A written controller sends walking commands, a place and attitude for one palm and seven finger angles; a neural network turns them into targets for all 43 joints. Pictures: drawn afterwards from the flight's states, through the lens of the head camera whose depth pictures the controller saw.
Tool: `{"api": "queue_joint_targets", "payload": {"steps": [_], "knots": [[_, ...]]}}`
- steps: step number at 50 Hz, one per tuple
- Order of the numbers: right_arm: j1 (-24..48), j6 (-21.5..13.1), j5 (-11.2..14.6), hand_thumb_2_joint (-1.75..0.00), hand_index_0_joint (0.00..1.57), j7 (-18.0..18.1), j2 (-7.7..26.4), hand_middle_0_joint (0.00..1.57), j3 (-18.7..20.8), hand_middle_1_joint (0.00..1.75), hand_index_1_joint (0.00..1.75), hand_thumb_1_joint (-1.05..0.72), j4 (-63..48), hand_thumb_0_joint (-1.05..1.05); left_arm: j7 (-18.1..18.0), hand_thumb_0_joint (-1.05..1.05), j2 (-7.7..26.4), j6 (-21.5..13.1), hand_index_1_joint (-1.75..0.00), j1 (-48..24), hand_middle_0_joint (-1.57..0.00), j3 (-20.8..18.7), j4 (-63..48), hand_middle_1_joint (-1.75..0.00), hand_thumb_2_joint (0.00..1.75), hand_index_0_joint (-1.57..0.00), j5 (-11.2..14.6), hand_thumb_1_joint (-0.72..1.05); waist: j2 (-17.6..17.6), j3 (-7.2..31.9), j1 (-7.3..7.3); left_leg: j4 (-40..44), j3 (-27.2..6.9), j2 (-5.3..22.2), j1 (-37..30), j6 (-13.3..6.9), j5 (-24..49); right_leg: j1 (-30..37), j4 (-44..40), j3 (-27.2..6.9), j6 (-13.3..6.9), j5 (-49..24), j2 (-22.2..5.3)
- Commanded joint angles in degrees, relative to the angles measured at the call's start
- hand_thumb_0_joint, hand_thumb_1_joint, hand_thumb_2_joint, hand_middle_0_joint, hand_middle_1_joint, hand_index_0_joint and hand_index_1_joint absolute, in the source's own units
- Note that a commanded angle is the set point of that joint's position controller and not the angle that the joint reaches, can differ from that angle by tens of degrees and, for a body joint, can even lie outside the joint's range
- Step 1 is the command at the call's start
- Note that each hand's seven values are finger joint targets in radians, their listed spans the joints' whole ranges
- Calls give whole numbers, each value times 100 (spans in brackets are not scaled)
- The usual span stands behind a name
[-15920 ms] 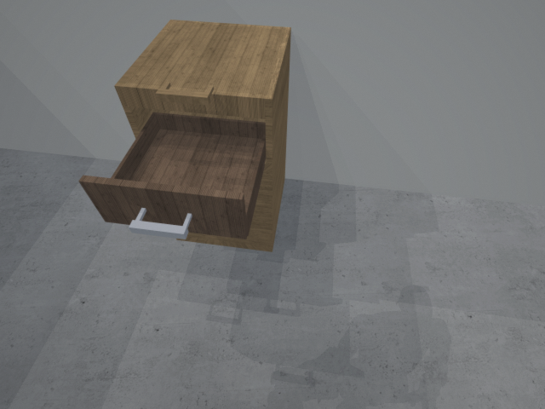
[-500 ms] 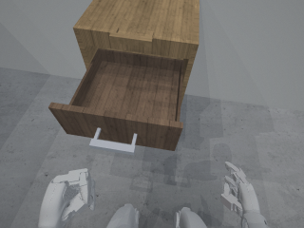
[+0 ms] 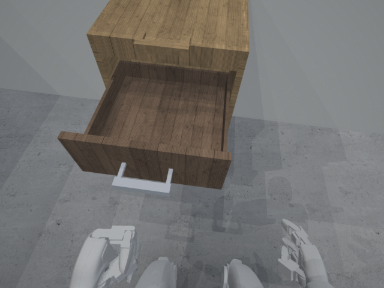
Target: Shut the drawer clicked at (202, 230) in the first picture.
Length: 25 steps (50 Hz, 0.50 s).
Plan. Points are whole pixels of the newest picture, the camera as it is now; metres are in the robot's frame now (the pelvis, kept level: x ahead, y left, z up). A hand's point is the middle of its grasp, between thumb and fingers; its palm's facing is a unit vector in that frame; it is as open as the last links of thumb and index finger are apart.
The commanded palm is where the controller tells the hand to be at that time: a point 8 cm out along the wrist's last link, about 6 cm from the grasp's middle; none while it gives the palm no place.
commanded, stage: raise the hand and make a fist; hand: left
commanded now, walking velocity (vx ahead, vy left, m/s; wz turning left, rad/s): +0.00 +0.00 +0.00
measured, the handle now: (144, 178) +0.36 +0.14 -0.05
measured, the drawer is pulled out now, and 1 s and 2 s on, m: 0.29 0.29 0.29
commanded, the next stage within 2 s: bring the fist close to the handle in 0.12 s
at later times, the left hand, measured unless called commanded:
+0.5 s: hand (136, 252) +0.19 +0.12 +0.02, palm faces -0.04 -1.00 -0.04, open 3.2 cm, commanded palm +0.17 +0.17 +0.02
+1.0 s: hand (146, 236) +0.23 +0.11 -0.03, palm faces -0.12 -0.99 -0.03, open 3.2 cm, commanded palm +0.22 +0.17 -0.03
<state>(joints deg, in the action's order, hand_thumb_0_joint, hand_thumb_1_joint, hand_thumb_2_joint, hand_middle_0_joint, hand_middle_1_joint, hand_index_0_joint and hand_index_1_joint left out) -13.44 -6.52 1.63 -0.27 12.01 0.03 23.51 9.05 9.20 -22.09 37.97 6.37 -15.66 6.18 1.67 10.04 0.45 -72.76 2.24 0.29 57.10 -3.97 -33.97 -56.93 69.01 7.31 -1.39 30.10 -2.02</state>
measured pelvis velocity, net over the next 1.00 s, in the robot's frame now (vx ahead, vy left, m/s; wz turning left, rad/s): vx -0.01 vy -0.03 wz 0.00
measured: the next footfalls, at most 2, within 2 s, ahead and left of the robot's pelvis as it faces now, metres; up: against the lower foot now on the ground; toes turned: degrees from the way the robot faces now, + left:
none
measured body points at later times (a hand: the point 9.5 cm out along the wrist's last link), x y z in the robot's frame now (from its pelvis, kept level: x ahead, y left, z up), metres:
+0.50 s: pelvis +0.00 -0.03 -0.01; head +0.09 -0.01 +0.43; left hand +0.19 +0.17 +0.03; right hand +0.21 -0.25 -0.08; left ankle +0.01 +0.07 -0.63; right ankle +0.03 -0.11 -0.63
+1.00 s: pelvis -0.01 -0.03 -0.04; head +0.11 -0.01 +0.39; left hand +0.23 +0.16 -0.03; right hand +0.19 -0.26 -0.13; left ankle +0.01 +0.07 -0.63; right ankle +0.03 -0.11 -0.63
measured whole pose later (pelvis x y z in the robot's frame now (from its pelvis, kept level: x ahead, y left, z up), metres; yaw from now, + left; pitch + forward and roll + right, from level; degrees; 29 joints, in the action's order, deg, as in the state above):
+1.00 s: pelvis -0.01 -0.03 -0.04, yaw +0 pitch +25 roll -2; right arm -9.3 -8.0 0.4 -0.5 13.7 0.0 28.6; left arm 10.4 10.9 -30.1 19.6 -0.4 2.6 8.9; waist 1.1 11.4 1.8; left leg -83.4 0.8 1.3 71.6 -1.9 -36.9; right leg -71.6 80.3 8.8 -4.1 33.7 -1.7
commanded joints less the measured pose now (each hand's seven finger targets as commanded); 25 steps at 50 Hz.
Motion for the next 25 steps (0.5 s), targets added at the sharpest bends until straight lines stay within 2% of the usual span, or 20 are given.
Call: {"api": "queue_joint_targets", "payload": {"steps": [1, 4, 5, 8, 11, 12, 14, 17, 18, 21, 24, 25], "knots": [[444, -274, -10, -90, 20, 96, 617, 20, 355, 30, 30, -90, -1084, 0, -327, 0, 304, -425, -160, 699, -140, -500, -1296, -160, 90, -140, 107, 90, 1, 1125, -130, 1432, -689, 32, -912, 385, 1765, 1010, -811, -245, -98, -751, 214], [438, -316, -36, -90, 20, 88, 607, 20, 335, 30, 30, -90, -1019, 0, -474, 0, 213, -659, -160, 502, -140, -407, -1316, -160, 90, -140, 99, 90, -1, 977, -38, 1376, -706, 37, -831, 363, 1598, 835, -840, -267, -103, -607, 231], [395, -347, -46, -90, 20, 72, 619, 20, 320, 30, 30, -90, -1003, 0, -452, 0, 112, -745, -160, 450, -140, -251, -1282, -160, 90, -140, 89, 90, 48, 938, 27, 1340, -692, 30, -821, 354, 1552, 793, -846, -274, -101, -587, 226], [347, -438, -42, -90, 20, 62, 669, 20, 326, 30, 30, -90, -941, 0, -265, 0, 133, -912, -160, 418, -140, -131, -1142, -160, 90, -140, 116, 90, -68, 990, 128, 1187, -662, 19, -674, 299, 1369, 814, -918, -379, -85, -548, 201], [374, -420, -2, -90, 20, 73, 708, 20, 337, 30, 30, -90, -958, 0, -84, 0, 305, -854, -160, 522, -140, -208, -971, -160, 90, -140, 63, 90, -29, 929, 125, 1180, -640, 26, -647, 281, 1323, 828, -938, -415, -89, -548, 189], [412, -422, -10, -90, 20, 87, 716, 20, 323, 30, 30, -90, -947, 0, -42, 0, 295, -823, -160, 334, -140, -169, -920, -160, 90, -140, 58, 90, -62, 916, 160, 1127, -626, 2, -551, 265, 1243, 828, -931, -453, -85, -514, 171], [455, -384, -9, -90, 20, 126, 704, 20, 325, 30, 30, -90, -901, 0, -50, 0, 372, -747, -160, 285, -140, -352, -626, -160, 90, -140, 32, 90, -200, 831, 144, 1060, -619, -3, -386, 261, 1163, 749, -895, -469, -86, -453, 190], [485, -352, -22, -90, 20, 154, 670, 20, 329, 30, 30, -90, -888, 0, -118, 0, 420, -773, -160, 144, -140, -697, -431, -160, 90, -140, 125, 90, -286, 933, 50, 926, -531, -38, -194, 270, 1129, 862, -885, -585, -84, -439, 172], [508, -367, -33, -90, 20, 155, 664, 20, 310, 30, 30, -90, -898, 0, -153, 0, 387, -821, -160, -47, -140, -663, -501, -160, 90, -140, 150, 90, -229, 975, 74, 869, -520, -45, -168, 263, 1117, 831, -869, -612, -78, -434, 167], [450, -413, -66, -90, 20, 169, 655, 20, 294, 30, 30, -90, -772, 0, -206, 0, 526, -1004, -160, -482, -140, -886, -524, -160, 90, -140, 242, 90, -37, 1260, 68, 668, -479, -46, -63, 256, 1238, 885, -798, -740, -91, -523, 157], [417, -502, -85, -90, 20, 142, 677, 20, 291, 30, 30, -90, -660, 0, -96, 0, 452, -1167, -160, -581, -140, -744, -460, -160, 90, -140, 280, 90, 132, 1546, 118, 543, -494, -20, -168, 244, 1581, 852, -642, -714, -93, -957, 165], [391, -515, -86, -90, 20, 126, 692, 20, 285, 30, 30, -90, -621, 0, -17, 0, 383, -1170, -160, -636, -140, -651, -362, -160, 90, -140, 296, 90, 125, 1548, 182, 490, -481, -19, -138, 243, 1601, 861, -648, -733, -79, -1026, 146]]}}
